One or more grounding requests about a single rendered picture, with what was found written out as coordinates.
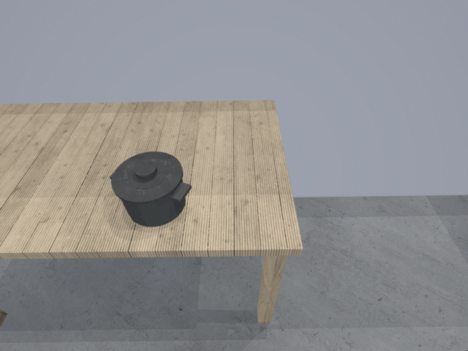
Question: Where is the lid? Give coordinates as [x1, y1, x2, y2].
[111, 151, 183, 204]

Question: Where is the pot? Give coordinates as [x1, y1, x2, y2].
[110, 174, 192, 227]

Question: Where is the knob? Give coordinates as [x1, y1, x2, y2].
[134, 161, 157, 180]

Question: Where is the table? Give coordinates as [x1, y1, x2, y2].
[0, 100, 303, 327]

